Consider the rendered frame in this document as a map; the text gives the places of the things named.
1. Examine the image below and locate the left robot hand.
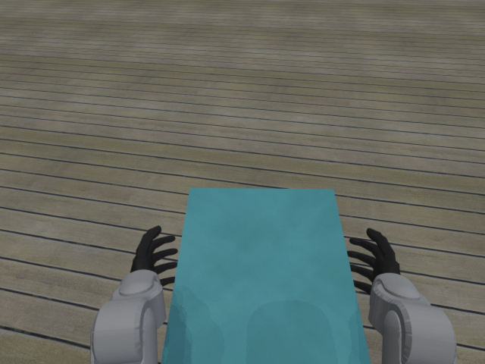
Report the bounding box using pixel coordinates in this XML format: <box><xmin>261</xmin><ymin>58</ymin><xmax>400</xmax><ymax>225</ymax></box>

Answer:
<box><xmin>130</xmin><ymin>226</ymin><xmax>178</xmax><ymax>287</ymax></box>

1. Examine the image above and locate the right robot forearm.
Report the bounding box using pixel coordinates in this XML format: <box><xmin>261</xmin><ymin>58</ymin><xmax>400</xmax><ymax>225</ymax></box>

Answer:
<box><xmin>368</xmin><ymin>273</ymin><xmax>457</xmax><ymax>364</ymax></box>

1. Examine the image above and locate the carton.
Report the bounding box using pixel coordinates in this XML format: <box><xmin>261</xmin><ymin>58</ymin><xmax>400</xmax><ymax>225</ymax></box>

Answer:
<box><xmin>161</xmin><ymin>188</ymin><xmax>371</xmax><ymax>364</ymax></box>

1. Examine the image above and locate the left robot forearm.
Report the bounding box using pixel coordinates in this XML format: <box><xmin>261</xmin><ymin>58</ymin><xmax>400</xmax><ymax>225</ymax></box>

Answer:
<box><xmin>90</xmin><ymin>270</ymin><xmax>166</xmax><ymax>364</ymax></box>

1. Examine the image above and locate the right robot hand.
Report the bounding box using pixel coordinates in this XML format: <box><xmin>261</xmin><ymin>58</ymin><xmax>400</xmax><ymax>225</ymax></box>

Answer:
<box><xmin>347</xmin><ymin>228</ymin><xmax>401</xmax><ymax>295</ymax></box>

